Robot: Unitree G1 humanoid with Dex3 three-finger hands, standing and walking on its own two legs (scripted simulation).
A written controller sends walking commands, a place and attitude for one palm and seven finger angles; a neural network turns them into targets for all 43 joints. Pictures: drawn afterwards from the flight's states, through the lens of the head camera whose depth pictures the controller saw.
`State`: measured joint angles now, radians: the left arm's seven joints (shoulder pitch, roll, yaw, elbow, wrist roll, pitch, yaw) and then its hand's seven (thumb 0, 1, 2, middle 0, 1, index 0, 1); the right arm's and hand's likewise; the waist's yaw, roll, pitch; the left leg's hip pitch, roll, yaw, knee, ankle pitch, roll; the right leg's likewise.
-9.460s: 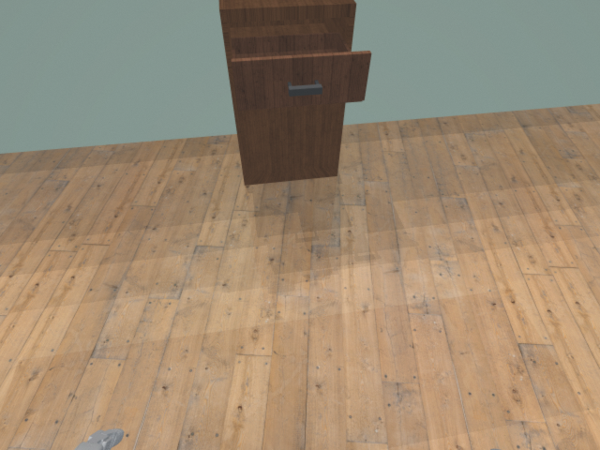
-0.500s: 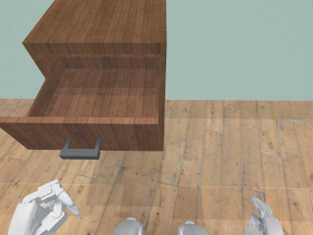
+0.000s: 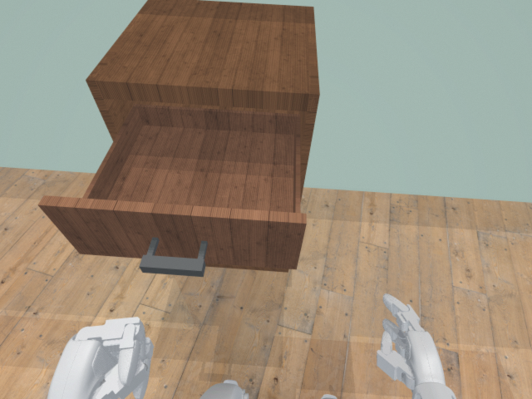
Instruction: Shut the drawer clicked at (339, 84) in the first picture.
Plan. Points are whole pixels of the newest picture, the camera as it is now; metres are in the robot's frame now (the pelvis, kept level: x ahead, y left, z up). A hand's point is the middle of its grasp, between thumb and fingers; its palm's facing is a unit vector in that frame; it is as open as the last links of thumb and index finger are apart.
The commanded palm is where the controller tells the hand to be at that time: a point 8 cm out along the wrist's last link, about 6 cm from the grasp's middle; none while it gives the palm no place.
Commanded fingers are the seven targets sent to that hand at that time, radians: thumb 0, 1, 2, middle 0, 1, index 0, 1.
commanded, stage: raise the hand and make a fist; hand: left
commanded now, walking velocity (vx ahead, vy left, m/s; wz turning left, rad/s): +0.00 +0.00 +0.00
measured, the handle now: (176, 255) +0.34 +0.19 -0.03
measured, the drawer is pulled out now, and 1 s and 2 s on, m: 0.29 0.29 0.29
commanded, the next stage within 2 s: bring the fist close to the handle in 0.38 s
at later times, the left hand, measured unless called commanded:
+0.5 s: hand (151, 361) +0.16 +0.15 +0.07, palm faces +0.04 -1.00 -0.03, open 3.3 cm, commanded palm +0.12 +0.21 +0.07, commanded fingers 0.00 0.90 0.90 -1.40 -1.60 -1.40 -1.60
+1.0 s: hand (178, 336) +0.20 +0.14 +0.02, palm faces +0.03 -1.00 -0.05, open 3.3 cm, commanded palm +0.17 +0.21 +0.02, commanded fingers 0.00 0.90 0.90 -1.40 -1.60 -1.40 -1.60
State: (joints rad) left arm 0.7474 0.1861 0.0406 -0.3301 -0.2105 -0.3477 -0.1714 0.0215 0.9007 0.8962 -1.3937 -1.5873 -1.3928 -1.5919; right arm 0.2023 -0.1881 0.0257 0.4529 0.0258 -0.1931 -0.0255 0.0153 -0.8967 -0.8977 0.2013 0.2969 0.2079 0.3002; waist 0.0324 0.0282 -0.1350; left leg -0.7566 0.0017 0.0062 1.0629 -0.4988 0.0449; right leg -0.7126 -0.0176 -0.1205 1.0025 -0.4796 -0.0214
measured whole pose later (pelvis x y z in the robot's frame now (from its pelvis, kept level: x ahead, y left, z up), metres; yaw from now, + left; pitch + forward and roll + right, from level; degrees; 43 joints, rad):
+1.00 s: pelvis +0.01 -0.02 -0.03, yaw +0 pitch +17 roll -2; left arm 0.58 0.19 0.09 -0.15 -0.22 -0.42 -0.16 0.02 0.90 0.90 -1.40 -1.60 -1.40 -1.60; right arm 0.21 -0.22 0.00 0.49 0.01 -0.15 -0.03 0.02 -0.90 -0.90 0.20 0.30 0.21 0.30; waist -0.01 0.03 -0.17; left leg -0.94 0.02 -0.01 1.19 -0.56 0.01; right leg -0.90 0.00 -0.13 1.15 -0.55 -0.06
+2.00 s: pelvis -0.01 -0.01 -0.06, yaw -1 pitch +23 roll -3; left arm 0.34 0.21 0.09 0.00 -0.21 -0.48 -0.14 0.02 0.90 0.90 -1.40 -1.60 -1.40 -1.60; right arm 0.17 -0.24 0.02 0.50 0.00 -0.12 -0.01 0.01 -0.90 -0.90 0.20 0.30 0.21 0.30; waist -0.01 0.02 -0.18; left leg -1.16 0.02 0.00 1.36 -0.59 0.04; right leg -1.12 -0.01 -0.13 1.30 -0.58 -0.04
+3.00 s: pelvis -0.02 +0.00 -0.05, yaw -1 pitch +23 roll -3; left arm -0.20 0.25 0.14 0.45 -0.17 -0.44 -0.10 0.03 0.86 0.95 -1.40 -1.60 -1.40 -1.60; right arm 0.20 -0.26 0.04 0.59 0.00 -0.07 -0.02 0.01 -0.90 -0.90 0.20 0.30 0.21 0.30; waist -0.04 0.02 -0.16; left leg -1.17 0.01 0.00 1.31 -0.55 0.04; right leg -1.12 -0.02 -0.12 1.26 -0.53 -0.03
